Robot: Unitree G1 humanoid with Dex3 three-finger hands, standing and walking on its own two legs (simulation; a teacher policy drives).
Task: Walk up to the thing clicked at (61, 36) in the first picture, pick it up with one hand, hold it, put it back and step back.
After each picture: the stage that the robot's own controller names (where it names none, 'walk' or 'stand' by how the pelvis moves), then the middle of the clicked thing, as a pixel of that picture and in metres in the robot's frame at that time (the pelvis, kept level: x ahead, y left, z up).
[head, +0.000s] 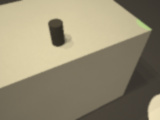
stand; (57, 33) +0.62 +0.13 +0.02
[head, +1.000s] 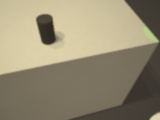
walk; (46, 30) +0.57 +0.18 +0.05
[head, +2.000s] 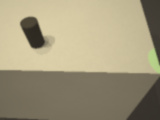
stand; (33, 33) +0.53 +0.23 +0.05
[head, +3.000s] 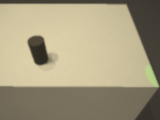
stand; (38, 50) +0.51 +0.20 +0.02
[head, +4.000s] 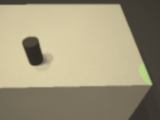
stand; (33, 51) +0.51 +0.21 +0.02
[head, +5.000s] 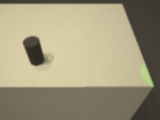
stand; (34, 51) +0.51 +0.21 +0.02
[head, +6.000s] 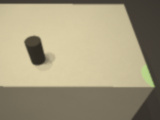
stand; (35, 51) +0.51 +0.21 +0.02
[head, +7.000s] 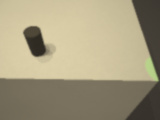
rise first; (35, 42) +0.52 +0.21 +0.02
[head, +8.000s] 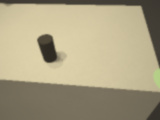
rise first; (47, 49) +0.52 +0.20 +0.02
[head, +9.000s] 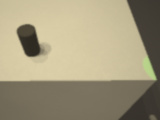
go down; (29, 41) +0.52 +0.18 +0.03
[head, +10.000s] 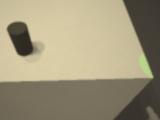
go down; (21, 39) +0.52 +0.19 +0.05
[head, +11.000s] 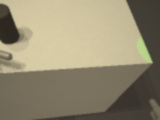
close in; (4, 25) +0.52 +0.21 +0.08
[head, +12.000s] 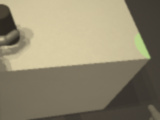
lift; (4, 26) +0.52 +0.19 +0.09
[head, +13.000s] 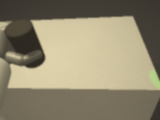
lift; (27, 45) +0.32 +0.16 +0.27
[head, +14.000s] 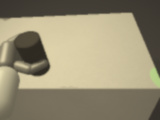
hold; (33, 55) +0.33 +0.15 +0.22
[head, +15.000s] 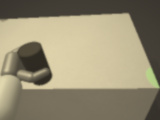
hold; (36, 64) +0.32 +0.15 +0.18
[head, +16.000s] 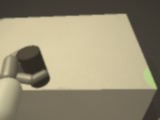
hold; (34, 67) +0.33 +0.15 +0.17
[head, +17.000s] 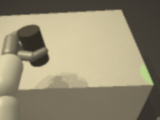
crouch; (34, 46) +0.39 +0.15 +0.19
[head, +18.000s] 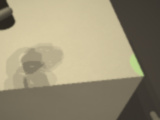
lower; out of the picture +0.50 +0.20 +0.23
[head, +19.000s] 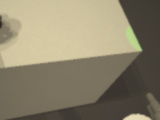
lower; out of the picture +0.54 +0.21 +0.11
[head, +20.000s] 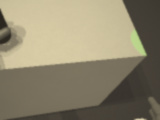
lower; out of the picture +0.51 +0.20 +0.09
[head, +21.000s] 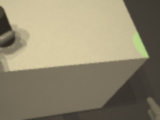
lower; out of the picture +0.51 +0.20 +0.09
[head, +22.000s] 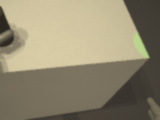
lower; out of the picture +0.51 +0.20 +0.09
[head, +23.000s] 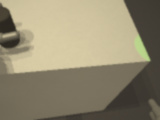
open; (4, 28) +0.51 +0.19 +0.09
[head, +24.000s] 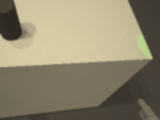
sink last; (7, 20) +0.51 +0.18 +0.09
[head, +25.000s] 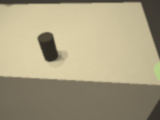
sink last; (48, 47) +0.52 +0.20 +0.05
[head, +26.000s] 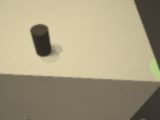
stand; (41, 41) +0.51 +0.18 +0.05
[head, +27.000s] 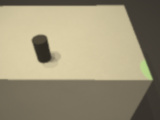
stand; (42, 49) +0.54 +0.19 +0.02
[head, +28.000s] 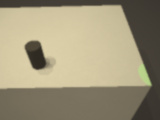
stand; (36, 55) +0.50 +0.21 +0.02
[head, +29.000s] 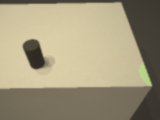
stand; (34, 54) +0.49 +0.21 +0.02
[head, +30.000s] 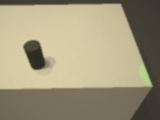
stand; (35, 55) +0.49 +0.21 +0.02
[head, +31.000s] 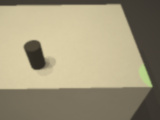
stand; (35, 55) +0.49 +0.21 +0.02
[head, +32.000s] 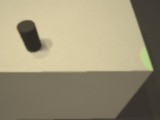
walk; (30, 37) +0.52 +0.22 +0.03
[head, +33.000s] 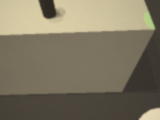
walk; (47, 4) +0.70 +0.17 +0.03
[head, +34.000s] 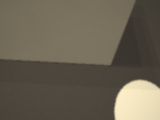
walk; out of the picture +1.01 +0.16 +0.05
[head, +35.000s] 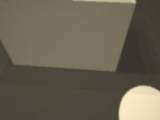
stand; out of the picture +1.13 +0.13 +0.04
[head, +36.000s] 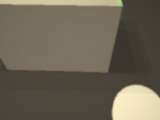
stand; out of the picture +1.14 +0.19 +0.02
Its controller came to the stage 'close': yes
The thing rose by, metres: 0.22
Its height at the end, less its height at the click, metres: +0.00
